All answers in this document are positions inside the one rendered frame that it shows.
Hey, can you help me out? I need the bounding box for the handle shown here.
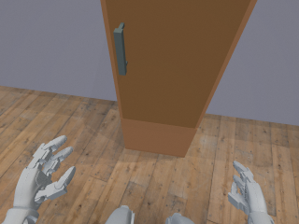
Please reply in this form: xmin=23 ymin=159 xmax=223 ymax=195
xmin=113 ymin=22 xmax=128 ymax=76

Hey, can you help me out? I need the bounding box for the left robot hand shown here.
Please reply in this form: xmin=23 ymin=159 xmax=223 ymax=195
xmin=13 ymin=135 xmax=77 ymax=210

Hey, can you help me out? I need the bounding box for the right robot hand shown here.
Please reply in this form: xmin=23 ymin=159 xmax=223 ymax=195
xmin=228 ymin=161 xmax=268 ymax=215

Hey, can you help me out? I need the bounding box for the left robot thigh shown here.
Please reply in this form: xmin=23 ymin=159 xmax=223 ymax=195
xmin=105 ymin=207 xmax=135 ymax=224

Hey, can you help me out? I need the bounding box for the robot thigh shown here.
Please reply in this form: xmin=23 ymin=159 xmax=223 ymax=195
xmin=105 ymin=207 xmax=135 ymax=224
xmin=165 ymin=215 xmax=194 ymax=224

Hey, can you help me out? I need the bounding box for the right robot thigh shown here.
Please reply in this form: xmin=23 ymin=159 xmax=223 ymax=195
xmin=165 ymin=215 xmax=194 ymax=224

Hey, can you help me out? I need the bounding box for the left robot forearm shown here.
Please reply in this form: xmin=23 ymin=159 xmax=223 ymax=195
xmin=1 ymin=206 xmax=39 ymax=224

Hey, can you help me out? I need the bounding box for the right robot forearm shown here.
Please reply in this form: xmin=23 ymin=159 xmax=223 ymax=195
xmin=248 ymin=211 xmax=275 ymax=224

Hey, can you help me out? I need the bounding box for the cupboard door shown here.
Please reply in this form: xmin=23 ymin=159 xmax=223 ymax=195
xmin=106 ymin=0 xmax=251 ymax=129

